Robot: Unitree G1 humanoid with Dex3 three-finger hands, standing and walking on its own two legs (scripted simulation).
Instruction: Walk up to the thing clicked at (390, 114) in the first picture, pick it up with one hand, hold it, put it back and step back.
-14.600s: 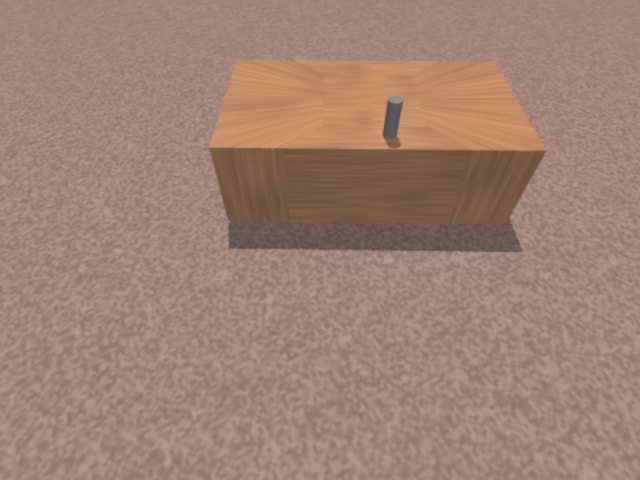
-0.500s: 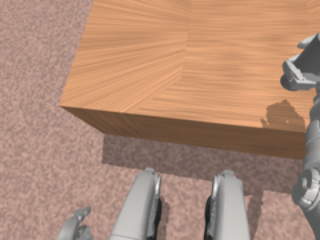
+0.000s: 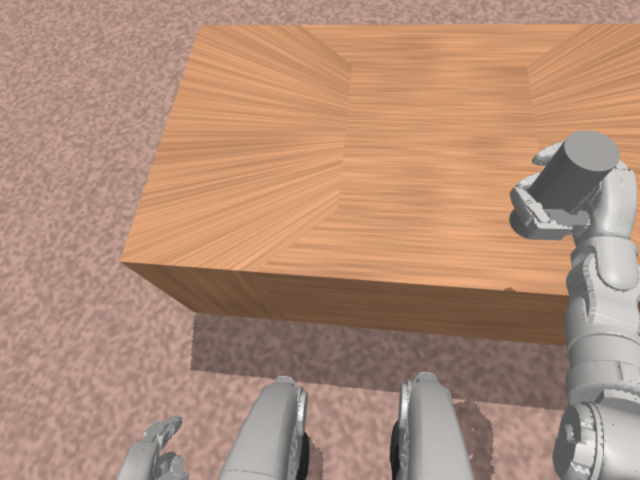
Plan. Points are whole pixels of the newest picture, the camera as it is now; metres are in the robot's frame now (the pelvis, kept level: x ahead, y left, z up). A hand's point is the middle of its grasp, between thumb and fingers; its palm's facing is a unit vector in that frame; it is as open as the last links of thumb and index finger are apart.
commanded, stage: lift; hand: right
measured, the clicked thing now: (556, 191) +0.44 -0.23 +0.04
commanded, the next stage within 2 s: hold in 1.04 s
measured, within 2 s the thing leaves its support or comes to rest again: neither
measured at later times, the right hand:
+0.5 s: hand (577, 193) +0.39 -0.21 +0.12, palm faces +0.17 +0.99 -0.01, open 7.4 cm
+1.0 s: hand (575, 177) +0.38 -0.19 +0.15, palm faces +0.16 +0.99 -0.01, open 7.4 cm
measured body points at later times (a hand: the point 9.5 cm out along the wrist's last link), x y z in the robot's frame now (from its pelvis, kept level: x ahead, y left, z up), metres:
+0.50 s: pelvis +0.02 +0.00 +0.08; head +0.11 -0.02 +0.52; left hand +0.15 +0.25 -0.03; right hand +0.38 -0.26 +0.12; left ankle +0.03 +0.14 -0.58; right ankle +0.07 -0.13 -0.58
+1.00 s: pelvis +0.04 +0.00 +0.11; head +0.11 +0.00 +0.55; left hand +0.17 +0.25 -0.01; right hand +0.37 -0.24 +0.16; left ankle +0.03 +0.14 -0.58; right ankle +0.07 -0.13 -0.58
